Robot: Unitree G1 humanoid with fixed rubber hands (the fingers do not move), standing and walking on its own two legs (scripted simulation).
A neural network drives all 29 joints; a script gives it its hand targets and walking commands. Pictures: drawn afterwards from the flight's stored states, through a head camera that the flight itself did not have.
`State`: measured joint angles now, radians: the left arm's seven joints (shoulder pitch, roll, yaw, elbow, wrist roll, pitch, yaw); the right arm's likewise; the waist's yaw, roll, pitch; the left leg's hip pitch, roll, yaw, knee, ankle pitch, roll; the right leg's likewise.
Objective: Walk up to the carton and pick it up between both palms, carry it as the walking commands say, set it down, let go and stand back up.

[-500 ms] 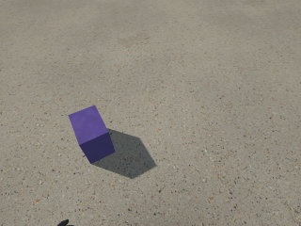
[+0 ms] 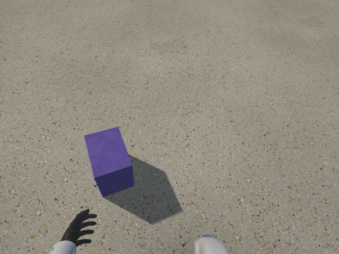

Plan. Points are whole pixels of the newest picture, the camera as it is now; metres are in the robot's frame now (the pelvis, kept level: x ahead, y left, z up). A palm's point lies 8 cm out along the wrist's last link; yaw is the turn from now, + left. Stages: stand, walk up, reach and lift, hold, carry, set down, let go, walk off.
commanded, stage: walk up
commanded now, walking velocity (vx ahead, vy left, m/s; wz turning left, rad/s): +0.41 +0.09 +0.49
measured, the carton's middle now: (110, 162) +0.70 +0.25 -0.63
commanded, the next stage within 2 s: none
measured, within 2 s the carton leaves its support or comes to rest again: neither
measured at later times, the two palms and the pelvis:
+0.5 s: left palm (38, 243) +0.21 +0.32 -0.16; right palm (222, 197) +0.31 -0.19 -0.15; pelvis +0.20 +0.05 -0.03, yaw +11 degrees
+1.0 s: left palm (10, 239) +0.22 +0.36 -0.11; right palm (200, 170) +0.40 -0.13 -0.14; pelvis +0.26 +0.08 +0.00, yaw +21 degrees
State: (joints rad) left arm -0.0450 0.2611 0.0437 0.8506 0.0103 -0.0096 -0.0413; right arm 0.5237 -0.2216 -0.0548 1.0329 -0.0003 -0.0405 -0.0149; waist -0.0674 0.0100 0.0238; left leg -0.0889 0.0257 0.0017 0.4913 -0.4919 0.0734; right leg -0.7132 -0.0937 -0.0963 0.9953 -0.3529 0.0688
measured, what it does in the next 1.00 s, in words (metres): walks ahead, turning left: right foot, then left foot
